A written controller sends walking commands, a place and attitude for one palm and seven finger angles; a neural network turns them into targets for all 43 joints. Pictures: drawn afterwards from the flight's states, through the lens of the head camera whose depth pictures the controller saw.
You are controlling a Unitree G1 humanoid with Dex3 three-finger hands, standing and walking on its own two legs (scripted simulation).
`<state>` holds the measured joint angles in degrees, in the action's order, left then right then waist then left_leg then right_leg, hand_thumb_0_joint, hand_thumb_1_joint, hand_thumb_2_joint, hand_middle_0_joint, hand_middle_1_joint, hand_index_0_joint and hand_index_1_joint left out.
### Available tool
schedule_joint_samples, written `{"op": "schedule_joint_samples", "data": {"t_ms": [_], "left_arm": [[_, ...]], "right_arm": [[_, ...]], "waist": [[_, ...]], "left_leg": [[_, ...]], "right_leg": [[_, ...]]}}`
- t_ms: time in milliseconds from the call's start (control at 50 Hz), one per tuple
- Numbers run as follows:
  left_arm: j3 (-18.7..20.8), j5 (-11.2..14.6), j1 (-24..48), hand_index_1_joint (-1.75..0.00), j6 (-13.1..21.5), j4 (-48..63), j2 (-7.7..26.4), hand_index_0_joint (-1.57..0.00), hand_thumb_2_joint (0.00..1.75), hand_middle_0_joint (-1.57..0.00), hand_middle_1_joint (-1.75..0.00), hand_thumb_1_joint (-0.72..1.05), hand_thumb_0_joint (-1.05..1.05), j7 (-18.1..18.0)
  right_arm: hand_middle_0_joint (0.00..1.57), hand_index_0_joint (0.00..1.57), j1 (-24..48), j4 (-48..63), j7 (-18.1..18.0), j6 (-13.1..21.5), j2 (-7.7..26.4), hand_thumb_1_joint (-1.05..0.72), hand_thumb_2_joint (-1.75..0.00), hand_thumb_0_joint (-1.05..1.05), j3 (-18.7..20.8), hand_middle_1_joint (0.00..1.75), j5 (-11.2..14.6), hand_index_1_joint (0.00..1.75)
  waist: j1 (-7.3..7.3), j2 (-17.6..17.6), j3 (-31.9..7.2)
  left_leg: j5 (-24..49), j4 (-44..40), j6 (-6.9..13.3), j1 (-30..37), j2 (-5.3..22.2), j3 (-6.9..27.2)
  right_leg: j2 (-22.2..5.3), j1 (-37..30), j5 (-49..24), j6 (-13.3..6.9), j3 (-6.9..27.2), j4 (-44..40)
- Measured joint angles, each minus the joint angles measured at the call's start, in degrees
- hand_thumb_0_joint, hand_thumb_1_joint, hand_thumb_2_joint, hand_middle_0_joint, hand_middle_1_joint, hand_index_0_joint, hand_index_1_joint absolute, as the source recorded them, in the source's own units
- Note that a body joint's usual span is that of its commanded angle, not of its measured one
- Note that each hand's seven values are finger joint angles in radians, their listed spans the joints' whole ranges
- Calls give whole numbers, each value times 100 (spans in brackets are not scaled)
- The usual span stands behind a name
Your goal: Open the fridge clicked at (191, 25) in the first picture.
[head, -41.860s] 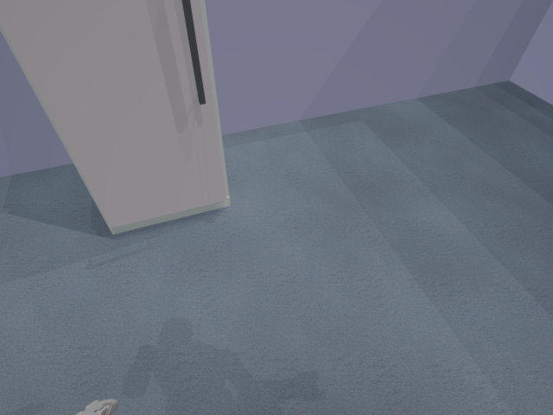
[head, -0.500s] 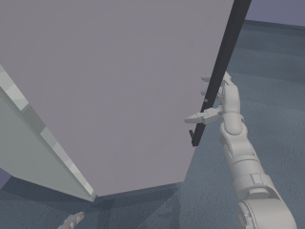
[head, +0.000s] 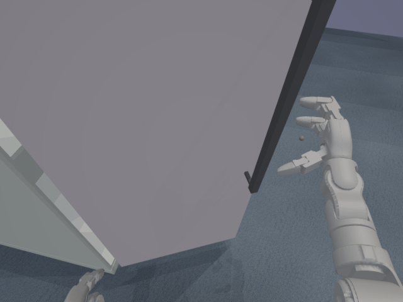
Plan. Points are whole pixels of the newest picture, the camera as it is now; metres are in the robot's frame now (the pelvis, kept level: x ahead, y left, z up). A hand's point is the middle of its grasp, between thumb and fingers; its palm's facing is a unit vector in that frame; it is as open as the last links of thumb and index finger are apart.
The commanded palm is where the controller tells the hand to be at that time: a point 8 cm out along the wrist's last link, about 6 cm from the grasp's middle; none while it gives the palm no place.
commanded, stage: slip the hand off the handle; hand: right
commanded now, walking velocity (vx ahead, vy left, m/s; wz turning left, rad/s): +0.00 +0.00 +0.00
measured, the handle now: (271, 121) +0.46 -0.10 +0.12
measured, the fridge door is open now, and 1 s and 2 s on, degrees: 63 63 63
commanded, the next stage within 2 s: draw the hand back to the body in 1.00 s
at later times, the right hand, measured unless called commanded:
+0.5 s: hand (325, 147) +0.40 -0.20 +0.12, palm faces +0.02 +0.98 -0.17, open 14.7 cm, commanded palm +0.36 -0.25 +0.13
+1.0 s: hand (343, 191) +0.30 -0.21 +0.12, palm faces +0.06 +0.98 -0.17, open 14.7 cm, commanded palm +0.27 -0.26 +0.13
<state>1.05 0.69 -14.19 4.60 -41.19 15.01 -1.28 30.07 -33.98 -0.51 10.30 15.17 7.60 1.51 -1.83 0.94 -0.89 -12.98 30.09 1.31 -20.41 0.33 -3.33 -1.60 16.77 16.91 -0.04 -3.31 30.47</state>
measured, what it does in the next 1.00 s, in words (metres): stands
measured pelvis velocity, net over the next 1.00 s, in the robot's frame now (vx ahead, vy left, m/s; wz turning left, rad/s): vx -0.01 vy -0.02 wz -0.02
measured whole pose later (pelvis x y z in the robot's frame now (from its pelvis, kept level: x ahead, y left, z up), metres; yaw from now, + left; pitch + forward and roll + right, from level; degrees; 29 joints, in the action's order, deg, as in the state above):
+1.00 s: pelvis -0.01 -0.02 +0.00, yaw -1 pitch +0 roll +1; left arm -1.7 1.9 -10.6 8.2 -37.5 13.3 -2.9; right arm 8.1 -11.2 7.1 5.3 15.7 7.3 5.9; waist 1.9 1.4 -1.5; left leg -13.3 30.9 -0.2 -17.3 1.7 -3.8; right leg -0.3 15.0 18.1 -1.5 -2.6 33.4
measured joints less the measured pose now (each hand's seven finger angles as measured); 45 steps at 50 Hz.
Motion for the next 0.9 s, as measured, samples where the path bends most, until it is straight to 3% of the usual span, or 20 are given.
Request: {"op": "schedule_joint_samples", "data": {"t_ms": [120,300,380,540,700,900], "left_arm": [[0,72,-36,-30,1,-12,63,-20,90,-20,-30,90,1,-42],[-31,87,-180,-30,76,-94,35,-20,90,-20,-30,90,1,-41],[-51,103,-293,-30,66,-92,4,-20,90,-20,-30,90,1,-10],[-19,117,-576,-30,81,54,-35,-20,90,-20,-30,90,1,76],[-85,85,-330,-30,192,157,-147,-20,90,-20,-30,90,1,36],[-231,129,230,-30,315,265,-164,-20,90,-20,-30,90,1,-128]], "right_arm": [[25,25,177,-413,331,-53,279,55,-20,-2,196,115,125,115],[25,25,485,-819,679,322,562,55,-20,-2,442,115,199,115],[25,25,574,-1008,786,321,672,55,-20,-2,528,115,228,115],[25,25,-439,-16,847,322,344,55,-20,-2,418,115,356,115],[25,25,-1390,1180,520,89,96,55,-20,-2,197,115,246,115],[25,25,-1814,1916,657,-341,58,55,-20,-2,-20,115,395,115]], "waist": [[-18,-6,15],[-76,-33,36],[-123,-37,-16],[-67,33,-188],[70,11,-132],[307,40,-68]], "left_leg": [[-25,86,7,-83,5,-51],[-37,262,-41,-352,44,-42],[-37,305,-78,-454,66,-5],[-69,303,-180,-374,102,129],[-65,222,-217,-75,116,125],[-13,95,-193,208,153,1]], "right_leg": [[-4,125,33,4,54,138],[24,440,104,-54,52,408],[46,544,133,-94,19,481],[91,428,225,-184,-109,490],[108,162,249,-203,-102,466],[147,-70,141,-182,23,333]]}}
